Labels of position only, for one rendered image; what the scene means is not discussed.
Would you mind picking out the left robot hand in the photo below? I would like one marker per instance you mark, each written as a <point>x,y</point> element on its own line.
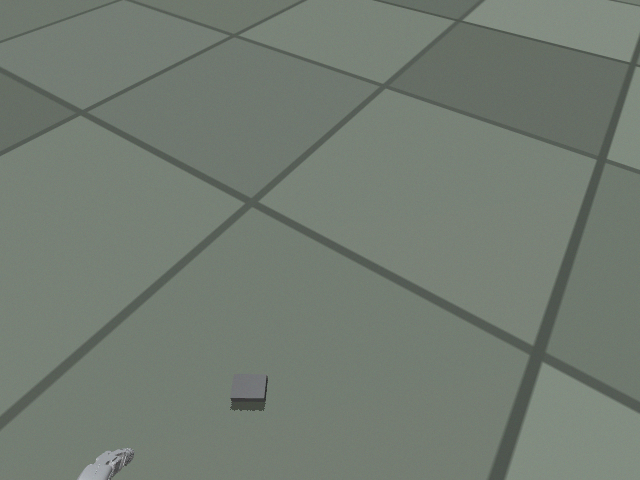
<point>107,465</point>

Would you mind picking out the small box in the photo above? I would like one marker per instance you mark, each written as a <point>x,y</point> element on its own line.
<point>249,388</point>

